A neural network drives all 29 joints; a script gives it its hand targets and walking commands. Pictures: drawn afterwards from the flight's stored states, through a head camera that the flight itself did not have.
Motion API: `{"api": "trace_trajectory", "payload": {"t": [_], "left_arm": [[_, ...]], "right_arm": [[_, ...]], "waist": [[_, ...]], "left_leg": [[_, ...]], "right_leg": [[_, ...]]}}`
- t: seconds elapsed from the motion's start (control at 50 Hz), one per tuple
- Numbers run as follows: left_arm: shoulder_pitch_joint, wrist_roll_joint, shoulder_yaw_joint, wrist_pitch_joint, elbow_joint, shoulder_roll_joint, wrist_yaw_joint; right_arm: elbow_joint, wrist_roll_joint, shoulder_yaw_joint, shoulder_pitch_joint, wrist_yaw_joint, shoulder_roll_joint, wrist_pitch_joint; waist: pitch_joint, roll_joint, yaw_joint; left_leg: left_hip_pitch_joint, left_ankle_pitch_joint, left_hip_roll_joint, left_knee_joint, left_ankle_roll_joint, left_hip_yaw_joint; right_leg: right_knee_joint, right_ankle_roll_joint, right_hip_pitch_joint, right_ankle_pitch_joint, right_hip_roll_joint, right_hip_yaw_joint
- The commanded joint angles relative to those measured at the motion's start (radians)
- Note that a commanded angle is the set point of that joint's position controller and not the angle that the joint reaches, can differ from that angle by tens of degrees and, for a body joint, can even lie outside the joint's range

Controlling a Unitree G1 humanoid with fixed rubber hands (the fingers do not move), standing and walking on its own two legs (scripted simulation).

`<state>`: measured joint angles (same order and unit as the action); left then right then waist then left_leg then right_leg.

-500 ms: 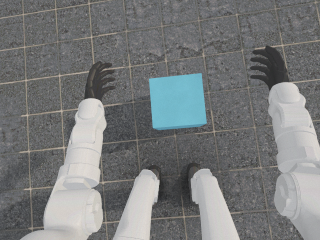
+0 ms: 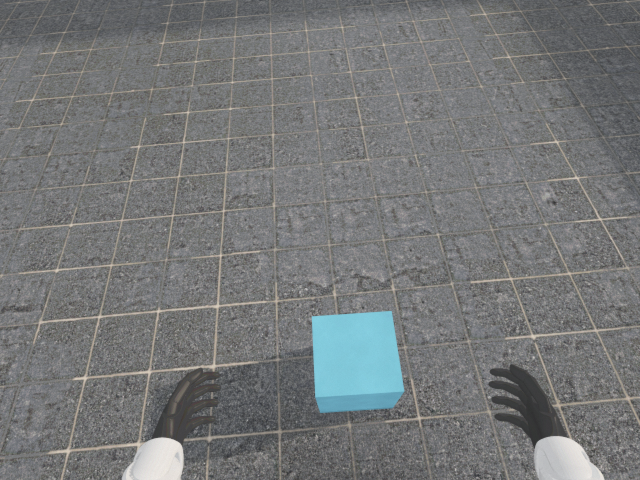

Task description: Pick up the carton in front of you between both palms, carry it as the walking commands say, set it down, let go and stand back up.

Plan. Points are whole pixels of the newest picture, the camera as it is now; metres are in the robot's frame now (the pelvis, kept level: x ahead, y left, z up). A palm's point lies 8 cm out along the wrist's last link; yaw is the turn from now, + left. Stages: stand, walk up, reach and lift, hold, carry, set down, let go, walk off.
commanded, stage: let go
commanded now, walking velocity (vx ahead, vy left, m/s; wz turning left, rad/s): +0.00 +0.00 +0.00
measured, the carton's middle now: (354, 364) +0.41 -0.02 -0.64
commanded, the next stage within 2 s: stand in 0.56 s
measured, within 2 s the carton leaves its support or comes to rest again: neither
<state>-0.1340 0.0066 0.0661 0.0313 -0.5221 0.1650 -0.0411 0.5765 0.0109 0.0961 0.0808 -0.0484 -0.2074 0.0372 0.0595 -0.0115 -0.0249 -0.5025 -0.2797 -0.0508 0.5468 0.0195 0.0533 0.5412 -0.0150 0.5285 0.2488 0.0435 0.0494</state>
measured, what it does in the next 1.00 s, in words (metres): stands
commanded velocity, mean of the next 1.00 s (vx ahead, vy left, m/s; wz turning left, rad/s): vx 0.00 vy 0.00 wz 0.00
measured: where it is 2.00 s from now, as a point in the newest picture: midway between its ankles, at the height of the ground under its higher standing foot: outside the picture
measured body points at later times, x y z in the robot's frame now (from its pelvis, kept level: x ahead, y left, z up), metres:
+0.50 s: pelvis +0.00 +0.00 +0.01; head +0.02 +0.00 +0.46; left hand +0.18 +0.23 -0.06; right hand +0.18 -0.23 -0.07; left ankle -0.02 +0.11 -0.73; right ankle +0.00 -0.11 -0.73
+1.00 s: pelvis +0.03 -0.01 +0.01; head +0.03 +0.00 +0.46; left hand +0.17 +0.28 -0.09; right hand +0.18 -0.29 -0.08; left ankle -0.02 +0.11 -0.73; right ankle +0.00 -0.11 -0.73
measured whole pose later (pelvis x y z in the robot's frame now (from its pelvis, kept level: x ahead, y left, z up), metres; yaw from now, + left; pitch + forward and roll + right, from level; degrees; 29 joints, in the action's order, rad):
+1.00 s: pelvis +0.03 -0.01 +0.01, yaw +1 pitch +0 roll -1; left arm -0.18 0.04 0.05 -0.02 -0.71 0.32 0.03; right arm 0.67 0.03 0.04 0.19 0.02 -0.32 -0.02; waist -0.01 0.00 -0.01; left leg -0.16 -0.34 -0.03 0.50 0.01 0.06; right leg 0.48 -0.03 0.17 0.30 0.05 0.02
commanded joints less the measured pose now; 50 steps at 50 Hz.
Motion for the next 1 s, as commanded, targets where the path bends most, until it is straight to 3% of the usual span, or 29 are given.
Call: {"api": "trace_trajectory", "payload": {"t": [0.0,0.08,0.22,0.36,0.46,0.48,0.54,0.56,0.58,0.62,0.78,0.98], "left_arm": [[0.021,-0.006,0.007,-0.015,0.199,0.130,-0.020],[-0.034,-0.014,-0.018,-0.080,0.183,0.137,-0.031],[-0.058,-0.004,-0.028,-0.142,0.211,0.123,-0.017],[-0.012,0.017,0.025,-0.159,0.199,0.142,-0.020],[-0.073,0.009,0.012,-0.175,0.191,0.140,-0.030],[-0.029,0.029,0.009,-0.224,0.285,0.164,-0.004],[-0.049,0.023,-0.006,-0.234,0.273,0.153,0.018],[-0.014,0.010,0.026,-0.162,0.091,0.254,0.057],[-0.032,0.019,0.023,-0.134,0.071,0.261,0.069],[-0.030,0.023,0.029,-0.106,0.050,0.269,0.072],[-0.011,0.029,0.015,-0.044,-0.066,0.267,0.068],[0.000,0.031,0.013,-0.021,-0.158,0.308,0.070]], "right_arm": [[-0.196,0.001,0.001,0.010,-0.009,-0.103,-0.006],[-0.206,0.006,-0.001,0.091,-0.013,-0.124,-0.076],[-0.238,-0.016,-0.031,0.116,-0.050,-0.110,-0.149],[-0.292,-0.003,-0.024,0.027,-0.044,-0.115,-0.160],[-0.276,0.016,-0.010,0.131,-0.017,-0.118,-0.180],[-0.213,-0.006,-0.001,0.201,0.002,-0.106,-0.149],[-0.197,-0.012,-0.017,0.230,0.017,-0.105,-0.137],[-0.111,0.023,-0.009,0.085,0.051,-0.220,-0.108],[-0.115,0.030,-0.008,0.068,0.059,-0.213,-0.097],[-0.091,0.037,-0.013,0.067,0.065,-0.214,-0.079],[-0.002,0.021,-0.019,0.092,0.070,-0.222,-0.054],[0.058,0.024,-0.016,0.090,0.078,-0.271,-0.039]], "waist": [[0.049,0.024,0.015],[-0.075,0.021,0.036],[-0.163,-0.054,0.028],[-0.177,-0.005,0.003],[-0.104,0.043,0.028],[-0.023,0.013,0.050],[-0.004,0.027,0.063],[-0.080,0.062,-0.006],[-0.076,0.038,0.004],[-0.071,0.008,0.005],[0.037,0.014,0.022],[-0.003,-0.007,0.028]], "left_leg": [[0.274,0.175,0.030,-0.154,-0.036,-0.003],[0.282,0.048,0.046,-0.198,-0.021,-0.013],[0.248,-0.026,0.074,-0.274,-0.017,-0.003],[0.285,0.022,0.052,-0.210,-0.013,-0.016],[0.398,0.189,0.032,-0.160,-0.023,-0.021],[0.417,0.212,0.005,-0.125,-0.034,-0.019],[0.415,0.290,0.001,-0.115,-0.038,-0.011],[0.301,0.289,0.068,-0.078,-0.047,0.000],[0.321,0.249,0.068,-0.076,-0.046,0.018],[0.305,0.231,0.081,-0.091,-0.031,0.041],[0.351,0.371,0.102,-0.056,-0.029,0.041],[0.344,0.311,0.121,-0.105,-0.010,0.073]], "right_leg": [[-0.135,0.015,-0.330,-0.117,-0.019,-0.004],[-0.159,0.022,-0.392,-0.041,-0.015,-0.031],[-0.143,0.026,-0.542,-0.052,-0.004,-0.053],[-0.141,0.030,-0.521,-0.030,-0.014,-0.037],[-0.134,0.029,-0.515,-0.187,-0.009,-0.029],[-0.104,0.021,-0.551,-0.287,-0.012,-0.023],[-0.086,0.025,-0.538,-0.427,-0.022,-0.010],[-0.083,0.044,-0.371,-0.285,-0.075,-0.001],[-0.116,0.046,-0.345,-0.216,-0.080,0.026],[-0.128,0.044,-0.367,-0.193,-0.089,0.026],[-0.086,0.016,-0.430,-0.394,-0.104,0.043],[-0.109,0.003,-0.412,-0.303,-0.109,0.065]]}}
